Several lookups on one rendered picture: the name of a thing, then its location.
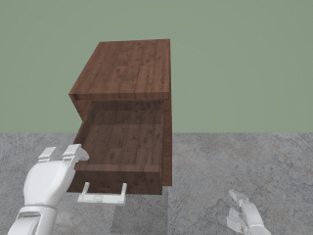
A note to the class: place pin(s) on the drawer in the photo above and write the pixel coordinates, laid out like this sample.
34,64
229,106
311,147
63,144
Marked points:
124,140

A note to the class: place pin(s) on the robot left forearm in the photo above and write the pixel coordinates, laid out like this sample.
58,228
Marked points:
34,220

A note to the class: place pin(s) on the right robot hand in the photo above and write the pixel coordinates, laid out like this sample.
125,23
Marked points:
242,220

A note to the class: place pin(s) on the left robot hand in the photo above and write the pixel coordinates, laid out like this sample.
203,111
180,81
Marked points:
47,182

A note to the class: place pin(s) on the robot right forearm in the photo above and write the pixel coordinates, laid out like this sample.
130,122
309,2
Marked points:
257,230

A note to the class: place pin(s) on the cabinet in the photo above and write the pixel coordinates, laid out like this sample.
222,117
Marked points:
129,70

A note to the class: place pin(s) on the handle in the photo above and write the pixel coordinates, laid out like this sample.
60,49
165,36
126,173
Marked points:
102,200

